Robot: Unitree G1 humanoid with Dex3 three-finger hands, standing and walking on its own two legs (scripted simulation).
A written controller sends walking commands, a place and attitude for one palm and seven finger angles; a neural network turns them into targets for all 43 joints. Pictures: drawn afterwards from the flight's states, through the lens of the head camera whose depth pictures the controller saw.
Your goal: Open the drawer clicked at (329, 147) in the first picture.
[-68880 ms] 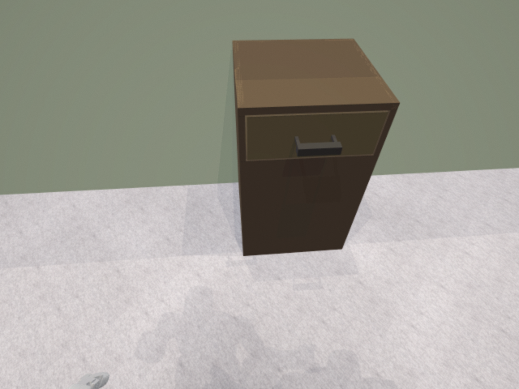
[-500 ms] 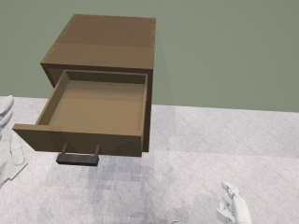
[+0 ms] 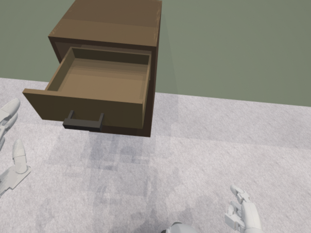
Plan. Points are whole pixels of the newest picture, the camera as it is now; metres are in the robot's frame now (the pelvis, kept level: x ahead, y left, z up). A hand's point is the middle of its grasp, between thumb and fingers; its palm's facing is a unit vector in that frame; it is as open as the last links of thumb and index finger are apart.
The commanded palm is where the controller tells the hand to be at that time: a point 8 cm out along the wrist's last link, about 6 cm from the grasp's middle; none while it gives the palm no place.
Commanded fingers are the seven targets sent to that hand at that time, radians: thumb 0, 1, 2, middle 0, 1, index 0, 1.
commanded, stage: stop stepping back and stand still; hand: left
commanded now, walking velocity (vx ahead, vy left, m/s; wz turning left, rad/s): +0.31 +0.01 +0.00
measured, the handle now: (85, 119) +0.48 +0.27 -0.10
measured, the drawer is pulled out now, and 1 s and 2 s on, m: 0.30 0.30 0.30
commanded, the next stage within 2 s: let the arm hang, fingers relaxed in 0.66 s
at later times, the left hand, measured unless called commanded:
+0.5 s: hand out of the picture +0.11 +0.21 +0.17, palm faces +0.33 -0.80 -0.51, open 7.4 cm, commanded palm +0.05 +0.26 +0.18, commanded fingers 0.00 0.90 0.90 -0.20 -0.30 -0.20 -0.30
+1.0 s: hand out of the picture +0.05 +0.17 -0.13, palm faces +0.04 -0.97 -0.23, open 7.4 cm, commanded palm none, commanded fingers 0.00 0.90 0.90 -0.20 -0.30 -0.20 -0.30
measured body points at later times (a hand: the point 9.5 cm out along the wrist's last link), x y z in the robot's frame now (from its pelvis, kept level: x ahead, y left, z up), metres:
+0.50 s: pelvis -0.07 -0.02 +0.00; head -0.07 -0.02 +0.45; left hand +0.09 +0.25 +0.20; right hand +0.07 -0.28 -0.08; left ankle -0.08 +0.10 -0.73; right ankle -0.02 -0.10 -0.73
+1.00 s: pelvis -0.06 -0.02 +0.00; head -0.05 -0.02 +0.45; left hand +0.05 +0.22 -0.11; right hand +0.05 -0.25 -0.13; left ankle -0.07 +0.09 -0.73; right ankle -0.03 -0.12 -0.73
